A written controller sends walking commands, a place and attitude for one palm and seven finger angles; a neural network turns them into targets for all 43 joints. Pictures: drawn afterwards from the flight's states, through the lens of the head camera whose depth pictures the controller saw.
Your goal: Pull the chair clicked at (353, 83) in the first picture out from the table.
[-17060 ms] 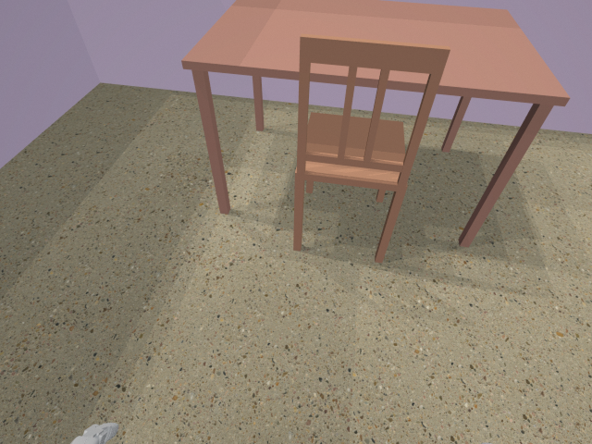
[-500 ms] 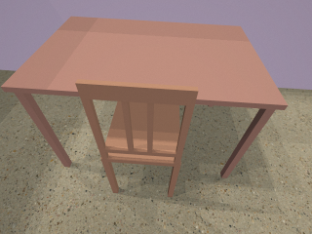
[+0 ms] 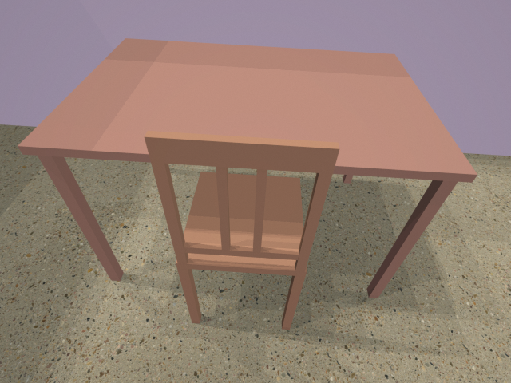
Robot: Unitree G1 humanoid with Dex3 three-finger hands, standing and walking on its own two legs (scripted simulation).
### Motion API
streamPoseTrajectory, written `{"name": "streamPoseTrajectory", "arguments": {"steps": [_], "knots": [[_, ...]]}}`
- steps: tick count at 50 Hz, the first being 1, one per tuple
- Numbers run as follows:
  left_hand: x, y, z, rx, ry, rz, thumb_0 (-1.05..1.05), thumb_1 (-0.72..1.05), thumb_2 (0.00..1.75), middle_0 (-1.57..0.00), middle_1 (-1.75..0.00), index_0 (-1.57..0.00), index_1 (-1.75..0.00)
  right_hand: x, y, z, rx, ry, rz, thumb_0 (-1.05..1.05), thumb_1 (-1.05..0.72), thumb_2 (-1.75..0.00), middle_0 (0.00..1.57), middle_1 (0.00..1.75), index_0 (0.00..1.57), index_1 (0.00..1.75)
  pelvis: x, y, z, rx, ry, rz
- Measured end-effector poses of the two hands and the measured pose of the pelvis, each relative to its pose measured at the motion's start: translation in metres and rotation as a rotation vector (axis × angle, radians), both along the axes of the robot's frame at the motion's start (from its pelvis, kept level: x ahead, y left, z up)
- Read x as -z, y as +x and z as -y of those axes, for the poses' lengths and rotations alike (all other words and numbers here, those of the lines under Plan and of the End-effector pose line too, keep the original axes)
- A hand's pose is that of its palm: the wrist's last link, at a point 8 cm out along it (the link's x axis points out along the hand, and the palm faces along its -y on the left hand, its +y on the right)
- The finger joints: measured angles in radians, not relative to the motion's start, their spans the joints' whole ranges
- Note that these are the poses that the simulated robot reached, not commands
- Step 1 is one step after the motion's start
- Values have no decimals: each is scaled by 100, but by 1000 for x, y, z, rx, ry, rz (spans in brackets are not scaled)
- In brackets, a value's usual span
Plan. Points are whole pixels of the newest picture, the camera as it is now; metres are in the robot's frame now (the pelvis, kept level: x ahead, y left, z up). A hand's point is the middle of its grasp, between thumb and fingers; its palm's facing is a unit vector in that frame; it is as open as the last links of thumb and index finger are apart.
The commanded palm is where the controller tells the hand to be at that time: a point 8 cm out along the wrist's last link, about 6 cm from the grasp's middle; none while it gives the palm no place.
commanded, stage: look again from close up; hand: left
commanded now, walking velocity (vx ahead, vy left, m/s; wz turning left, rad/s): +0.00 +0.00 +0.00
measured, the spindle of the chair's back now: (224, 211) +0.52 +0.10 -0.09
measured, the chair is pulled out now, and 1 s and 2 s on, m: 0.00 0.00 0.00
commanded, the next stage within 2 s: none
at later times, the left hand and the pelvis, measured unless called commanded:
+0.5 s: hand out of the picture -0.03 +0.19 -0.18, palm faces +0.03 -0.99 -0.15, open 7.4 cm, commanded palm none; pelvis -0.01 +0.03 +0.01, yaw +0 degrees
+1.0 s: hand out of the picture -0.03 +0.18 -0.18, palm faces +0.03 -0.99 -0.13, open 7.4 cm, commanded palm none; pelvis +0.00 +0.03 +0.01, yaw +0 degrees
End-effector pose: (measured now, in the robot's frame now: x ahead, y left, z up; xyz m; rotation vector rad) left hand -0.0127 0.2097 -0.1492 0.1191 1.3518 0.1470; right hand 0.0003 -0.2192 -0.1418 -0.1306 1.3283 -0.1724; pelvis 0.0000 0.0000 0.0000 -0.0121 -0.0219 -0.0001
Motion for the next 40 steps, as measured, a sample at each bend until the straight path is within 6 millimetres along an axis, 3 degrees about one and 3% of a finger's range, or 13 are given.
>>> {"name": "streamPoseTrajectory", "arguments": {"steps": [7,16,28,40], "knots": [[-1,9,-18,10,3,29,1,91,90,-20,-30,-20,-30,-7,2,-8,-12,-17,14,2,-93,-89,20,30,20,29,-2,-4,-12,1,4,1],[-1,-5,-29,2,-3,-14,1,91,90,-20,-30,-20,-30,-9,-4,-19,-20,-17,-14,1,-92,-89,20,30,20,30,-4,-6,-22,-2,4,6],[1,-28,-26,-13,-26,-79,1,90,90,-20,-30,-20,-30,-10,-7,-27,-18,-12,-45,1,-92,-89,20,30,20,30,-5,-4,-27,-2,5,8],[1,-28,-20,-13,-41,-81,1,90,90,-20,-30,-20,-30,-10,-8,-30,-11,-10,-54,2,-92,-89,20,30,20,30,-6,-2,-28,2,5,9]]}}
